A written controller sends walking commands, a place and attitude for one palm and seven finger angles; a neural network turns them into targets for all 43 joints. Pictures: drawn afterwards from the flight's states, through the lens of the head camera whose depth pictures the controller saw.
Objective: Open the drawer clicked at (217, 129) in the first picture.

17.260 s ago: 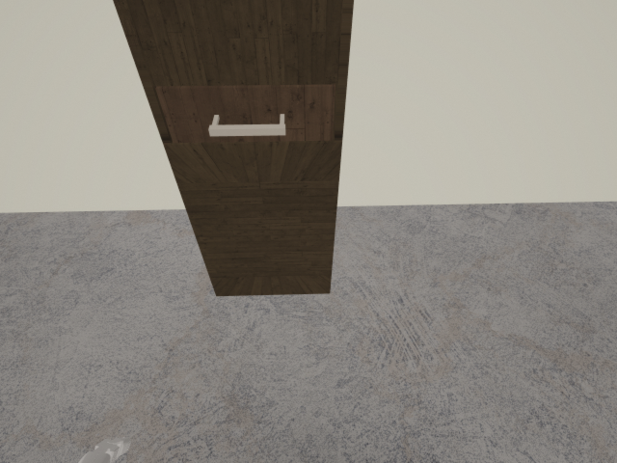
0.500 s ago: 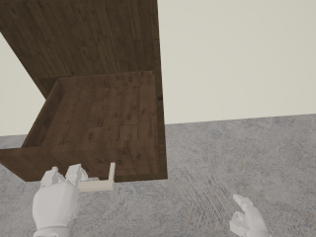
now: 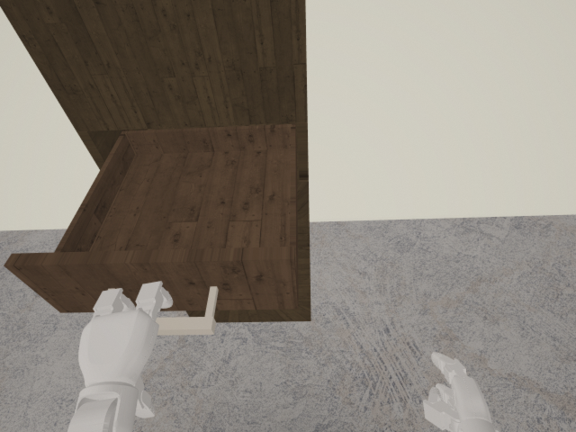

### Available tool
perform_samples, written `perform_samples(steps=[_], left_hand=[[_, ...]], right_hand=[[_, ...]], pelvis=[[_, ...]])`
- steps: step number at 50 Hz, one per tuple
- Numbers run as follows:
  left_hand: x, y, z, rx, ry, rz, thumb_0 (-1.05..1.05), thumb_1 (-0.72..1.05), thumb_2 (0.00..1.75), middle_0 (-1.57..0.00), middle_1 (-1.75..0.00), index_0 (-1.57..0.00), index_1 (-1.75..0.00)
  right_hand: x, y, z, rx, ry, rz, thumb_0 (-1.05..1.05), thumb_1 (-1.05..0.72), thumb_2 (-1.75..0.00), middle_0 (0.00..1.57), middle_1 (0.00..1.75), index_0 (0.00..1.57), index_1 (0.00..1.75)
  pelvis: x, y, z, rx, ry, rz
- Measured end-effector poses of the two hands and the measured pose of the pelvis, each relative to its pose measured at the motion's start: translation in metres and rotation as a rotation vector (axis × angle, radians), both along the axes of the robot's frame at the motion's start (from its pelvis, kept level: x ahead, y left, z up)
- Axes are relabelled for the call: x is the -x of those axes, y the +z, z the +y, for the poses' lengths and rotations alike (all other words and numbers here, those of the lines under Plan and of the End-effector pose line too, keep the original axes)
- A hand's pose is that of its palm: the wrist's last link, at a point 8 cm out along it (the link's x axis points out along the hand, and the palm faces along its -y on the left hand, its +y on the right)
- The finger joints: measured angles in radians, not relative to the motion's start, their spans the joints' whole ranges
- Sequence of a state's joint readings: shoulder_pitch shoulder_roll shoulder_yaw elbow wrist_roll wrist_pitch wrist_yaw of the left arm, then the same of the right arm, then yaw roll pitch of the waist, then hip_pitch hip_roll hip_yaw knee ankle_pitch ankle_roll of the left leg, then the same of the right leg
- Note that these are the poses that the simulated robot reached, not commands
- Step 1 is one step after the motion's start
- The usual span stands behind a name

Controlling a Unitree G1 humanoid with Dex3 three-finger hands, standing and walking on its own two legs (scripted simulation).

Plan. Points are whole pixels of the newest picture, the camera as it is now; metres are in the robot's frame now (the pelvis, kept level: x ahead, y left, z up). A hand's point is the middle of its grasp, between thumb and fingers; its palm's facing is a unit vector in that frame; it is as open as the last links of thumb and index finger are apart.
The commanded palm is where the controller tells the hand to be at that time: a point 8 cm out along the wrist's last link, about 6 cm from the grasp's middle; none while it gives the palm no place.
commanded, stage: lift the hand off the handle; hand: left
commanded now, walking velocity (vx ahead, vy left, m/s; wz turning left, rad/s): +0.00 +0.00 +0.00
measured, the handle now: (157, 311) +0.25 +0.23 +0.03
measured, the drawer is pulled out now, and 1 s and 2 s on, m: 0.30 0.30 0.30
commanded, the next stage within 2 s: draw the hand back to the body in 1.40 s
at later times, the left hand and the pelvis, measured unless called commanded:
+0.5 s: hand (129, 334) +0.22 +0.25 +0.04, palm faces +0.06 -0.10 -0.99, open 13.3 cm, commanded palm +0.19 +0.24 +0.12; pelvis +0.01 +0.01 +0.01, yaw +0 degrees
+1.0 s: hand (104, 294) +0.22 +0.24 +0.13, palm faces +0.15 -0.10 -0.98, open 13.7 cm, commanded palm +0.19 +0.24 +0.19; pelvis +0.02 +0.01 +0.03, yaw +0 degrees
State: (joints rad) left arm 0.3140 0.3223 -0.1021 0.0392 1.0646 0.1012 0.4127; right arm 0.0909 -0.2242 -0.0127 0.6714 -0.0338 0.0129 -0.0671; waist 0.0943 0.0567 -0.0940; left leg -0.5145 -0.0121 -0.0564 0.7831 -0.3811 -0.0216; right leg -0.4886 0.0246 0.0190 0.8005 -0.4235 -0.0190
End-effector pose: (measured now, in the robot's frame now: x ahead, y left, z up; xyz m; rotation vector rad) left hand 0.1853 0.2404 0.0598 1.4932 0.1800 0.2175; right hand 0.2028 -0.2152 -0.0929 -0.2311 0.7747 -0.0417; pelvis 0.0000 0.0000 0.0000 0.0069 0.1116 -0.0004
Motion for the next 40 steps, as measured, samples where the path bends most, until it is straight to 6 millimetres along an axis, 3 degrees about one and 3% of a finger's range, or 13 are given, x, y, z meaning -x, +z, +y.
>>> perform_samples(steps=[13,40], left_hand=[[-0.006,0.006,0.003,0.015,-0.022,0.018,-0.01,-0.49,0.3,-0.32,-1.21,-0.35,-1.25],[-0.006,0.083,0.007,0.046,-0.027,-0.053,-0.01,-0.49,0.3,-0.34,-1.21,-0.41,-1.25]], right_hand=[[0.008,0.0,0.0,0.001,-0.029,0.012,0.01,-0.91,-0.9,0.2,0.3,0.2,0.3],[-0.035,0.031,0.039,-0.066,0.072,-0.066,0.01,-0.91,-0.9,0.2,0.3,0.2,0.3]], pelvis=[[-0.001,0.002,0.002,0.001,-0.004,-0.013],[-0.014,0.021,0.014,0.004,0.001,-0.101]])
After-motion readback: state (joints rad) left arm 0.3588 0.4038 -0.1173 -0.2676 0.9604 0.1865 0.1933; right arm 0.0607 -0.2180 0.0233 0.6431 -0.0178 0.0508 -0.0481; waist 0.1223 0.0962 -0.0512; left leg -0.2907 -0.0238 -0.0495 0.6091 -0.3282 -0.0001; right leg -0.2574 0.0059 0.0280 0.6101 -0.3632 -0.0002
